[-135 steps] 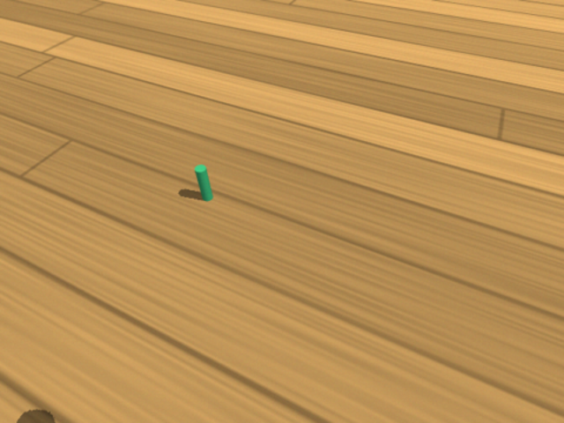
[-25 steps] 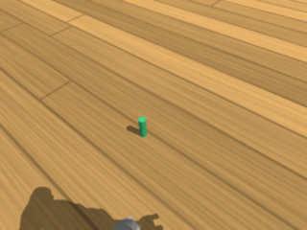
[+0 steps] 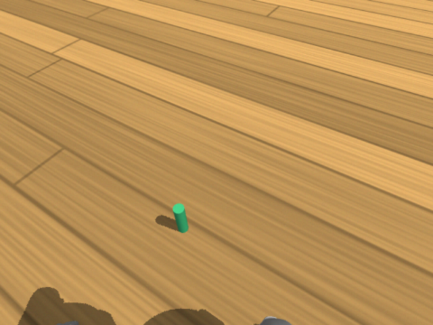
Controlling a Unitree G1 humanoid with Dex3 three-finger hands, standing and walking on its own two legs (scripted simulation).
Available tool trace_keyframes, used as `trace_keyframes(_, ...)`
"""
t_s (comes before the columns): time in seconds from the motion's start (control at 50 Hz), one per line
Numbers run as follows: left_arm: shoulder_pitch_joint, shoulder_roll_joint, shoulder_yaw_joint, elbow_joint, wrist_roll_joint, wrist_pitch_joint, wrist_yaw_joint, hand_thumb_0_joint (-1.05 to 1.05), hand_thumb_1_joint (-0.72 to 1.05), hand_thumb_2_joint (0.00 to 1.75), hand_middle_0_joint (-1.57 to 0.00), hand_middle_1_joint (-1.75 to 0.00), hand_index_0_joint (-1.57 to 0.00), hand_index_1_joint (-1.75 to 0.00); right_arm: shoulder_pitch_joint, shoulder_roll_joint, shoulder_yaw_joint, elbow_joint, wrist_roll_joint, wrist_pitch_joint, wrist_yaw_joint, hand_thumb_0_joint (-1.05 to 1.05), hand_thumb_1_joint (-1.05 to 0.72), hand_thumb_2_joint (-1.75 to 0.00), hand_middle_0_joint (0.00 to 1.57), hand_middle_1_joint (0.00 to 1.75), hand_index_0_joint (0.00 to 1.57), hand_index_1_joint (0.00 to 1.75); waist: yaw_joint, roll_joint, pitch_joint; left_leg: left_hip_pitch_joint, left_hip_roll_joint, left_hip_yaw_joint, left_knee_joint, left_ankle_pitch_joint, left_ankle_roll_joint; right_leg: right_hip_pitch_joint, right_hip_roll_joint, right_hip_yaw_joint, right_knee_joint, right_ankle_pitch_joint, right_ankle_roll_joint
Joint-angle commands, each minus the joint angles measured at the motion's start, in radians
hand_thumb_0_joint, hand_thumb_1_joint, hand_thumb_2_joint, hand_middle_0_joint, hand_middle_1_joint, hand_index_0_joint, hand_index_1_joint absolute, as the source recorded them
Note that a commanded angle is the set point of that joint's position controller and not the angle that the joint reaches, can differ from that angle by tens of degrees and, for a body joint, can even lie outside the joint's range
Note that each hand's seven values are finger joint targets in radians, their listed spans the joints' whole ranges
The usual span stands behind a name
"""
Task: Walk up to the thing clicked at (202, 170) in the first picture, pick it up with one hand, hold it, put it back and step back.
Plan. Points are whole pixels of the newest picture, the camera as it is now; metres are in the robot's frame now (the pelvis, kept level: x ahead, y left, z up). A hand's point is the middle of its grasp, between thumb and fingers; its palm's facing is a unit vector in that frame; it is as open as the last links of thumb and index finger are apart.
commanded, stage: walk up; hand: left
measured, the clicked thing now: (181, 218) +0.68 +0.18 -0.66
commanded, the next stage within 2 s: none
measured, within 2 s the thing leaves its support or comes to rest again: neither
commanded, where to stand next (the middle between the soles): +0.34 -0.03 m, yaw +2 degrees
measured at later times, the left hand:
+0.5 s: hand (95, 307) +0.20 +0.27 -0.16, palm faces -0.04 -0.94 -0.34, open 7.4 cm
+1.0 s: hand (122, 248) +0.32 +0.24 -0.14, palm faces +0.00 -0.91 -0.41, open 7.4 cm
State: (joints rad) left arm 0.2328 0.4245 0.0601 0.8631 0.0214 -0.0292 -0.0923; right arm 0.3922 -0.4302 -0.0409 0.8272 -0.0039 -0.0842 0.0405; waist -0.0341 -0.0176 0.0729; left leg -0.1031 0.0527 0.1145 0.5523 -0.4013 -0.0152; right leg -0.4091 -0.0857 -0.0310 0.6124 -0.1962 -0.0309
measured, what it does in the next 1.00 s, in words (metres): walks ahead: right foot, then left foot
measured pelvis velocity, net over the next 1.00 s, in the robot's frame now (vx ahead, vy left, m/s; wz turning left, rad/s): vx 0.25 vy -0.04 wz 0.04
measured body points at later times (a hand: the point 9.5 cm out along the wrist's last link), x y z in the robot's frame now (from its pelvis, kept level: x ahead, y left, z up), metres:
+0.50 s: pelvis +0.16 +0.00 +0.00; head +0.18 +0.02 +0.44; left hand +0.20 +0.32 -0.13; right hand +0.24 -0.32 -0.09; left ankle +0.22 +0.11 -0.73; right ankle +0.13 -0.13 -0.68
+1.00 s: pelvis +0.25 -0.04 -0.01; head +0.28 -0.05 +0.44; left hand +0.32 +0.28 -0.11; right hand +0.34 -0.35 -0.14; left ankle +0.28 +0.10 -0.71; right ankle +0.32 -0.17 -0.73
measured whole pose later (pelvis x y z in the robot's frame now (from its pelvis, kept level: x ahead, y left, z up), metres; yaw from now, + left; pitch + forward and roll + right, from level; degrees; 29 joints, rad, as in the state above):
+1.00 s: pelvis +0.25 -0.04 -0.01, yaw +2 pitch -2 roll +0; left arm 0.22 0.38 0.01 0.89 0.03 -0.04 -0.02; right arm 0.25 -0.42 -0.02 0.93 0.00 -0.02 0.02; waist 0.03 0.04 0.09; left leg -0.38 0.03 0.02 0.79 -0.45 0.02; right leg -0.37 -0.06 -0.05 0.66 -0.25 0.00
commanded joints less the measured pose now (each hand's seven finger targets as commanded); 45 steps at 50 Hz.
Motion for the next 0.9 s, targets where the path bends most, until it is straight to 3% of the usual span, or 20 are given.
trace_keyframes(0.0,0.224,0.285,0.108,-0.025,0.003,-0.059,0.036,0.00,0.90,0.90,-0.20,-0.30,-0.20,-0.30,0.018,-0.134,-0.040,-0.103,0.001,-0.021,-0.025,0.00,-0.90,-0.90,0.20,0.30,0.20,0.30,0.141,-0.263,-0.152,-0.356,0.045,-0.024,0.435,0.193,0.099,0.489,-0.115,0.244,-0.214,-0.211,-0.076)
trace_keyframes(0.02,0.223,0.359,0.114,-0.042,-0.010,-0.062,0.043,0.00,0.90,0.90,-0.20,-0.30,-0.20,-0.30,0.003,-0.158,-0.041,-0.109,0.009,-0.016,-0.027,0.00,-0.90,-0.90,0.20,0.30,0.20,0.30,0.137,-0.320,-0.129,-0.579,-0.073,-0.030,0.576,-0.107,0.058,0.540,-0.324,0.660,-0.380,-0.281,-0.197)
trace_keyframes(0.04,0.183,0.341,0.105,-0.053,-0.022,-0.056,0.044,0.00,0.90,0.90,-0.20,-0.30,-0.20,-0.30,-0.047,-0.224,-0.059,-0.083,-0.006,-0.005,-0.037,0.00,-0.90,-0.90,0.20,0.30,0.20,0.30,0.129,-0.170,-0.060,-0.559,0.001,-0.138,0.639,-0.127,0.054,0.400,-0.348,0.658,-0.364,-0.276,-0.253)
trace_keyframes(0.08,0.097,0.280,0.087,-0.074,-0.030,-0.053,0.054,0.00,0.90,0.90,-0.20,-0.30,-0.20,-0.30,-0.014,-0.215,-0.062,-0.043,0.012,-0.003,-0.028,0.00,-0.90,-0.90,0.20,0.30,0.20,0.30,0.082,-0.110,-0.032,-0.521,0.033,-0.170,0.603,-0.037,0.056,0.335,-0.254,0.407,-0.319,-0.100,-0.230)
trace_keyframes(0.14,0.042,0.236,0.068,-0.097,-0.020,-0.056,0.053,0.00,0.90,0.90,-0.20,-0.30,-0.20,-0.30,0.038,-0.194,-0.062,0.001,0.000,0.003,-0.008,0.00,-0.90,-0.90,0.20,0.30,0.20,0.30,0.038,-0.168,-0.020,-0.398,0.044,-0.119,0.434,0.035,0.036,0.191,-0.147,0.178,-0.318,0.012,-0.195)
trace_keyframes(0.28,0.076,0.248,0.068,-0.131,-0.009,-0.050,0.041,0.00,0.90,0.90,-0.20,-0.30,-0.20,-0.30,-0.079,-0.155,-0.067,-0.032,-0.012,-0.015,0.004,0.00,-0.90,-0.90,0.20,0.30,0.20,0.30,0.080,-0.141,-0.034,-0.299,0.011,-0.049,0.091,0.143,0.023,0.179,-0.160,0.141,-0.274,-0.057,-0.202)
trace_keyframes(0.34,0.025,0.229,0.049,-0.149,-0.011,-0.037,0.038,0.00,0.90,0.90,-0.20,-0.30,-0.20,-0.30,0.017,-0.173,-0.084,0.007,-0.013,-0.032,-0.006,0.00,-0.90,-0.90,0.20,0.30,0.20,0.30,-0.001,-0.051,-0.054,-0.019,-0.034,-0.023,-0.012,0.221,0.036,-0.004,-0.117,0.081,-0.124,-0.178,-0.149)
trace_keyframes(0.36,0.035,0.186,0.031,-0.155,-0.009,-0.035,0.040,0.00,0.90,0.90,-0.20,-0.30,-0.20,-0.30,0.092,-0.213,-0.098,0.029,-0.016,-0.037,-0.015,0.00,-0.90,-0.90,0.20,0.30,0.20,0.30,-0.040,0.051,-0.088,0.120,-0.023,-0.072,-0.035,0.126,0.059,-0.099,-0.073,0.046,0.024,-0.196,-0.116)
trace_keyframes(0.38,0.056,0.118,0.015,-0.170,-0.016,-0.035,0.039,0.00,0.90,0.90,-0.20,-0.30,-0.20,-0.30,0.151,-0.306,-0.122,0.022,-0.028,-0.044,-0.024,0.00,-0.90,-0.90,0.20,0.30,0.20,0.30,-0.068,0.288,-0.115,0.230,0.206,-0.463,-0.204,-0.106,0.147,-0.278,0.049,-0.053,0.339,-0.224,-0.048)
trace_keyframes(0.4,0.077,0.174,0.035,-0.144,-0.016,-0.023,0.053,0.00,0.90,0.90,-0.20,-0.30,-0.20,-0.30,0.152,-0.354,-0.130,-0.007,-0.016,-0.044,-0.026,0.00,-0.90,-0.90,0.20,0.30,0.20,0.30,-0.066,0.240,-0.094,0.164,0.383,-0.773,-0.324,-0.229,0.252,-0.336,0.089,0.030,0.494,-0.362,-0.028)
trace_keyframes(0.42,0.061,0.238,0.046,-0.124,-0.010,-0.018,0.063,0.00,0.90,0.90,-0.20,-0.30,-0.20,-0.30,0.101,-0.337,-0.127,-0.017,0.000,-0.038,-0.026,0.00,-0.90,-0.90,0.20,0.30,0.20,0.30,-0.040,0.121,-0.026,0.066,0.398,-0.763,-0.321,-0.217,0.292,-0.327,0.039,0.106,0.558,-0.351,-0.029)
trace_keyframes(0.5,0.146,0.222,0.047,-0.054,-0.013,-0.016,0.051,0.00,0.90,0.90,-0.20,-0.30,-0.20,-0.30,-0.018,-0.257,-0.087,-0.043,0.003,-0.040,-0.034,0.00,-0.90,-0.90,0.20,0.30,0.20,0.30,0.033,0.143,-0.007,-0.071,0.244,-0.358,-0.278,0.106,0.219,-0.190,-0.025,0.094,0.431,-0.164,-0.003)
trace_keyframes(0.54,0.130,0.194,0.048,-0.051,-0.009,-0.010,0.040,0.00,0.90,0.90,-0.20,-0.30,-0.20,-0.30,-0.023,-0.257,-0.088,-0.050,-0.006,-0.037,-0.031,0.00,-0.90,-0.90,0.20,0.30,0.20,0.30,0.024,0.182,-0.007,-0.107,0.220,-0.286,-0.272,0.170,0.232,-0.129,-0.022,0.052,0.341,-0.158,0.020)
trace_keyframes(0.66,0.100,0.135,0.035,-0.024,-0.016,-0.015,0.067,0.00,0.90,0.90,-0.20,-0.30,-0.20,-0.30,-0.086,-0.228,-0.059,-0.052,0.000,-0.003,-0.040,0.00,-0.90,-0.90,0.20,0.30,0.20,0.30,0.046,0.193,-0.055,-0.191,0.179,-0.146,-0.066,0.653,0.207,0.092,0.041,-0.042,0.095,-0.014,0.020)
trace_keyframes(0.72,0.120,0.170,0.045,0.011,-0.009,-0.032,0.084,0.00,0.90,0.90,-0.20,-0.30,-0.20,-0.30,-0.113,-0.166,-0.031,-0.049,0.017,0.027,-0.044,0.00,-0.90,-0.90,0.20,0.30,0.20,0.30,0.082,0.047,-0.107,-0.278,0.082,-0.095,0.138,0.339,0.117,0.283,0.060,-0.016,-0.100,0.120,-0.011)
trace_keyframes(0.74,0.172,0.249,0.069,-0.002,0.001,-0.043,0.083,0.00,0.90,0.90,-0.20,-0.30,-0.20,-0.30,-0.061,-0.126,-0.020,-0.066,0.016,0.028,-0.038,0.00,-0.90,-0.90,0.20,0.30,0.20,0.30,0.088,-0.132,-0.160,-0.373,0.012,-0.051,0.325,0.060,0.096,0.371,-0.093,0.213,-0.175,-0.023,-0.057)
trace_keyframes(0.76,0.133,0.308,0.074,-0.025,-0.002,-0.049,0.085,0.00,0.90,0.90,-0.20,-0.30,-0.20,-0.30,-0.017,-0.098,-0.007,-0.052,0.010,0.039,-0.040,0.00,-0.90,-0.90,0.20,0.30,0.20,0.30,0.065,-0.200,-0.133,-0.464,-0.050,-0.075,0.435,-0.177,0.055,0.326,-0.313,0.541,-0.307,-0.160,-0.177)
trace_keyframes(0.78,0.104,0.349,0.080,-0.028,-0.006,-0.042,0.086,0.00,0.90,0.90,-0.20,-0.30,-0.20,-0.30,-0.074,-0.195,-0.045,-0.033,0.001,0.047,-0.054,0.00,-0.90,-0.90,0.20,0.30,0.20,0.30,0.093,-0.172,-0.087,-0.477,-0.021,-0.133,0.523,-0.236,0.058,0.250,-0.355,0.609,-0.314,-0.252,-0.269)
trace_keyframes(0.84,0.018,0.281,0.055,-0.033,-0.005,-0.036,0.094,0.00,0.90,0.90,-0.20,-0.30,-0.20,-0.30,-0.045,-0.208,-0.051,0.028,0.009,0.047,-0.048,0.00,-0.90,-0.90,0.20,0.30,0.20,0.30,0.050,-0.159,-0.031,-0.455,0.031,-0.154,0.453,-0.114,0.049,0.168,-0.222,0.372,-0.295,-0.252,-0.201)
trace_keyframes(0.88,0.009,0.265,0.048,-0.032,0.005,-0.036,0.091,0.00,0.90,0.90,-0.20,-0.30,-0.20,-0.30,-0.028,-0.182,-0.046,0.061,0.000,0.050,-0.036,0.00,-0.90,-0.90,0.20,0.30,0.20,0.30,0.049,-0.201,-0.054,-0.361,0.009,-0.119,0.355,-0.071,0.043,0.117,-0.181,0.287,-0.274,-0.173,-0.178)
